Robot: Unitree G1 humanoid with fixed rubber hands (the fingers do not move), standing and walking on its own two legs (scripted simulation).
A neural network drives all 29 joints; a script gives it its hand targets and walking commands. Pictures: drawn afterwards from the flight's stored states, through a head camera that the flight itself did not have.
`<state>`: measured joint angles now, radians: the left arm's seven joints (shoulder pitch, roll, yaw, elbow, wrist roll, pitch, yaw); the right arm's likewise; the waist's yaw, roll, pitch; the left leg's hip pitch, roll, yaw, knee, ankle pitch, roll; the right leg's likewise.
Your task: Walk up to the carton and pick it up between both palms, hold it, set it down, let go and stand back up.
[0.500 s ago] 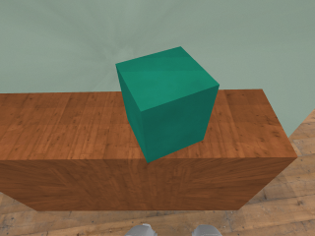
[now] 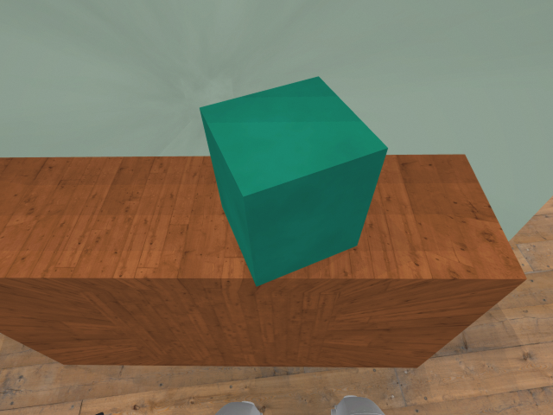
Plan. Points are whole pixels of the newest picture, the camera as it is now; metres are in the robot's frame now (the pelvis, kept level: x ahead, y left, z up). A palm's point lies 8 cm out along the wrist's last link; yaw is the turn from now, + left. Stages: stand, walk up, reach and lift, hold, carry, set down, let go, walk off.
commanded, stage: walk up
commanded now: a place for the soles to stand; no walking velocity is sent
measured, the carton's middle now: (286, 184) +0.48 -0.01 +0.03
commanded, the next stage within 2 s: reach and lift in 1.90 s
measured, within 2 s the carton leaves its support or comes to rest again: neither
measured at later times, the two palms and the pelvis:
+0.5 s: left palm out of the picture +0.06 +0.30 -0.10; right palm out of the picture +0.08 -0.31 -0.11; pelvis -0.01 -0.01 +0.00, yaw +0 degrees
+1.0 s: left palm out of the picture +0.03 +0.33 -0.11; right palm out of the picture +0.06 -0.27 -0.12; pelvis -0.01 +0.03 +0.00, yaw +2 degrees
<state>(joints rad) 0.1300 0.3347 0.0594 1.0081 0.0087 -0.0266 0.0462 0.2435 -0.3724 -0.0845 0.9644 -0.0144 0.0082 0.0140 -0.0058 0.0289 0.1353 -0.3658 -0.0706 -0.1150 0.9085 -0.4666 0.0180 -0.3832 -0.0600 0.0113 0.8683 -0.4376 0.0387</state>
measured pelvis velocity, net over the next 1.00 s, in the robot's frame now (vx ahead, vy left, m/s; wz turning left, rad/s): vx -0.01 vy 0.03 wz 0.03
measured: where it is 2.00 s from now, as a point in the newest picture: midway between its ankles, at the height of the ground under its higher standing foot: outside the picture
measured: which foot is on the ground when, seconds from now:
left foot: down 0.00-1.00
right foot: down 0.00-1.00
